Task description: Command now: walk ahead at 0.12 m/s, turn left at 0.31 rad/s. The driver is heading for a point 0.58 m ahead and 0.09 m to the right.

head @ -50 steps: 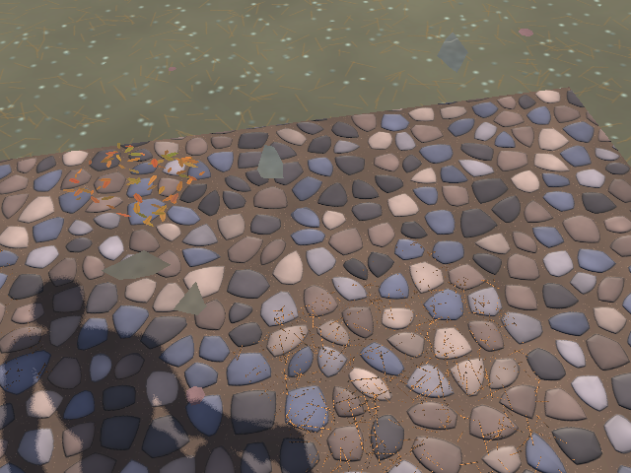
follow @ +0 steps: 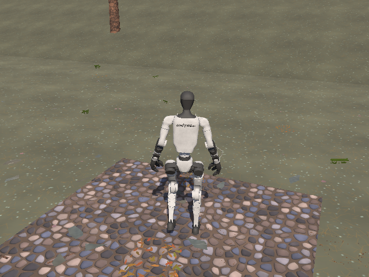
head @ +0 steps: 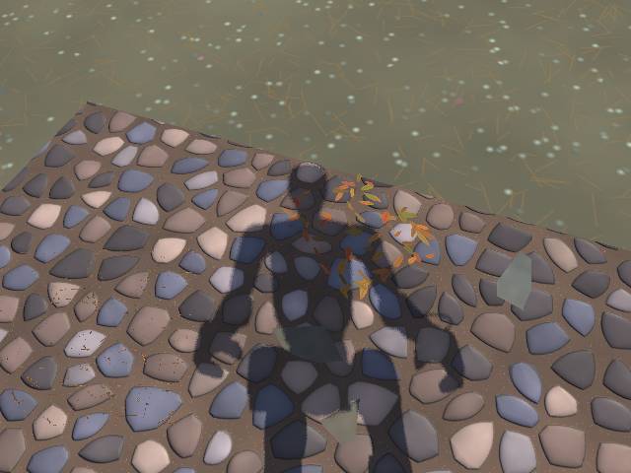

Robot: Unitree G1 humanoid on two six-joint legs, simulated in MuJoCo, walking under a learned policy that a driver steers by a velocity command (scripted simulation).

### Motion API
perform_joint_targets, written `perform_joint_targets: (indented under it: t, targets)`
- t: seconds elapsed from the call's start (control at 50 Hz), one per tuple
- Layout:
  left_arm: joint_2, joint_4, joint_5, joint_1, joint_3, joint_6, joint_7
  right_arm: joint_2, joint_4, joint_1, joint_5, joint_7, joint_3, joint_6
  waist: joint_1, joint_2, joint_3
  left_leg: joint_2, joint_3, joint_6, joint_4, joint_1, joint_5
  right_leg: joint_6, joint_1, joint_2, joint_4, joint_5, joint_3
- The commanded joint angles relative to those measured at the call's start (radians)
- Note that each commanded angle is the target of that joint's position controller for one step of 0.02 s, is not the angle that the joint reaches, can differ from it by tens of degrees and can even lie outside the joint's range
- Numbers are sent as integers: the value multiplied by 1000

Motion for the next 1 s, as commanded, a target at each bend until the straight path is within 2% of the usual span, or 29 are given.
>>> perform_joint_targets:
  t: [0.02, 0.06, 0.12, 0.16, 0.18, 0.2, 0.22, 0.24, 0.26, 0.28, 0.32, 0.36, 0.38, 0.4, 0.42, 0.44, 0.46, 0.48, 0.52, 0.58, 0.78, 1.0]
  targets:
    - [125, -41, 0, -9, 29, -11, -3, -6, -23, 129, -5, 8, 7, 12, -47, -180, -170, 24, 4, -4, -116, 102, 71, -172, 58, -234, -118, 576, 125]
    - [131, -32, -1, -10, 30, -2, -8, 7, -36, 76, -2, 12, 22, 16, -33, -202, -167, 38, 31, -2, -255, 173, 110, -160, 28, -217, -124, 479, 95]
    - [158, -9, -1, 33, 40, 20, -15, -4, -45, 23, 0, 9, 32, 16, 0, -207, -163, 35, 64, 2, -396, 241, 84, -160, 34, -223, -104, 308, 123]
    - [164, -1, -10, 28, 41, 39, -14, 2, -37, 33, -4, 3, 38, 6, -17, -176, -145, 31, 81, 22, -568, 338, 139, -132, -4, -213, -59, 144, 136]
    - [150, 5, -7, 42, 37, 47, -13, -5, -33, 34, -8, -2, 40, -3, -23, -137, -129, 43, 54, 35, -691, 406, 193, -89, -44, -196, -31, 66, 138]
    - [108, 5, 0, 75, 26, 49, -16, -39, -40, 31, -19, -11, 39, -15, -10, -29, -131, 166, -96, 51, -805, 461, 236, -28, -84, -150, 40, -38, 106]
    - [28, -13, -8, 151, 6, 50, -22, -123, -70, -31, -15, -22, 30, -21, 63, 177, -139, 381, -332, 122, -854, 449, 428, 35, -126, -20, 139, -282, 6]
    - [66, 16, -19, 113, 11, 72, -5, -84, -50, -18, 0, -30, 34, -25, -7, 164, -125, 395, -317, 211, -867, 287, 374, 36, -22, -11, 196, -377, 66]
    - [87, 10, -25, 94, 18, 83, -3, -50, -42, -53, -3, -33, 46, -28, 19, 144, -85, 345, -281, 207, -880, 259, 325, 33, -7, -5, 211, -351, 86]
    - [86, 19, -22, 84, 21, 86, -2, -24, -35, -86, -3, -36, 57, -31, 29, 134, -70, 300, -228, 181, -881, 252, 307, 32, 2, -1, 200, -311, 93]
    - [85, 47, -10, 106, 23, 85, -1, -18, -19, -95, 4, -45, 61, -38, 37, 135, -90, 241, -153, 152, -843, 305, 424, 38, 26, 11, 175, -241, 84]
    - [60, 73, -10, 127, 16, 78, 3, -14, 4, -77, 13, -46, 63, -42, 37, 87, -128, 232, -129, 148, -792, 356, 523, 48, 66, 17, 99, -198, 81]
    - [49, 86, -12, 136, 12, 75, 6, -15, 14, -79, 18, -47, 62, -42, 44, 70, -137, 223, -121, 135, -774, 354, 501, 51, 111, 11, 23, -118, 82]
    - [54, 95, -10, 134, 10, 70, 9, -16, 23, -76, 21, -46, 60, -42, 42, 56, -139, 209, -124, 109, -772, 333, 415, 53, 160, -10, -36, -22, 99]
    - [73, 98, -3, 123, 11, 65, 10, -10, 33, -67, 21, -45, 61, -40, 29, 47, -126, 189, -130, 83, -777, 304, 316, 53, 187, -48, -61, 22, 132]
    - [109, 102, -4, 103, 18, 61, 9, -4, 44, -41, 19, -41, 59, -39, -1, 14, -87, 155, -120, 66, -795, 284, 250, 45, 157, -70, -54, 25, 157]
    - [110, 120, -14, 92, 23, 61, 3, -4, 64, -35, 19, -38, 56, -35, -3, -45, -42, 132, -93, 62, -803, 310, 219, 36, 76, -61, -58, -23, 159]
    - [80, 131, -13, 95, 16, 58, -1, -12, 82, -34, 17, -39, 53, -32, 6, -57, -33, 134, -91, 63, -787, 338, 229, 35, 56, -59, -81, -44, 160]
    - [68, 149, -10, 91, 13, 54, 3, -17, 107, -29, 16, -40, 48, -34, 5, -82, -45, 138, -87, 67, -768, 360, 279, 34, 64, -57, -99, -35, 162]
    - [69, 175, -12, 89, 14, 50, 9, -6, 141, -28, 16, -40, 48, -41, 7, -65, -67, 137, -82, 64, -772, 362, 299, 25, 99, -62, -104, -22, 166]
    - [53, 256, -11, 102, 6, 54, 17, 5, 252, 20, 18, -48, 54, -36, 9, -42, -39, 131, -75, 48, -802, 337, 253, 9, 111, -66, -114, -57, 172]
    - [22, 313, -12, 121, -6, 52, 21, 33, 324, 73, 17, -52, 66, -34, 2, -46, -19, 131, -66, 41, -798, 334, 247, 3, 89, -61, -120, -72, 175]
